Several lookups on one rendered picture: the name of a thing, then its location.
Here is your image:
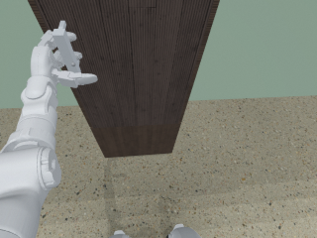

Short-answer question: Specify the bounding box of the robot left hand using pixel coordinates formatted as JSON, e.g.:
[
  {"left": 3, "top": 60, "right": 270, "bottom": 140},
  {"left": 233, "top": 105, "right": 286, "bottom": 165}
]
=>
[{"left": 31, "top": 30, "right": 98, "bottom": 88}]

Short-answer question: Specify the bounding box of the left robot forearm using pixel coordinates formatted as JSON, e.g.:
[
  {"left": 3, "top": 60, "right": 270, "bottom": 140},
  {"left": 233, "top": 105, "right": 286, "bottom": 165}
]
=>
[{"left": 0, "top": 75, "right": 58, "bottom": 154}]

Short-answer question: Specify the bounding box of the robot shin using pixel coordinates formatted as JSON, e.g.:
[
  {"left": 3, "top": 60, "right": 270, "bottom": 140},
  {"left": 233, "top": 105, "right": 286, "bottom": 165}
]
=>
[
  {"left": 172, "top": 224, "right": 184, "bottom": 231},
  {"left": 114, "top": 230, "right": 125, "bottom": 235}
]

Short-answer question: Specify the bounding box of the cupboard door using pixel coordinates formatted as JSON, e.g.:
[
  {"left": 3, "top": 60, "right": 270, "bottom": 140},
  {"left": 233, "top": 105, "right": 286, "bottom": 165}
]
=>
[{"left": 34, "top": 0, "right": 214, "bottom": 128}]

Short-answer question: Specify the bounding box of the handle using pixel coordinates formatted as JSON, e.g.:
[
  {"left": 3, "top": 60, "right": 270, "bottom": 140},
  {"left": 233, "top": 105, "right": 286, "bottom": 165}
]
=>
[{"left": 52, "top": 21, "right": 81, "bottom": 73}]

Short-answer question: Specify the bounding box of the robot left shin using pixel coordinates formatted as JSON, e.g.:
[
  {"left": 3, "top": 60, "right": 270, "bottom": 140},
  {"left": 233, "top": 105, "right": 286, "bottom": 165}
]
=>
[{"left": 114, "top": 230, "right": 125, "bottom": 235}]

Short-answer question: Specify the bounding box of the robot right shin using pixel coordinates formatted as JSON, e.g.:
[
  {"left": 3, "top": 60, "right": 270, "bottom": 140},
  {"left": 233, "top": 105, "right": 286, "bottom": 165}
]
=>
[{"left": 172, "top": 224, "right": 184, "bottom": 231}]

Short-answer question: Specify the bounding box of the robot left upper arm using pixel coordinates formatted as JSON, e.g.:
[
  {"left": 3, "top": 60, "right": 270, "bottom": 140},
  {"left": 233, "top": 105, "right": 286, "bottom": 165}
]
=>
[{"left": 0, "top": 146, "right": 61, "bottom": 238}]

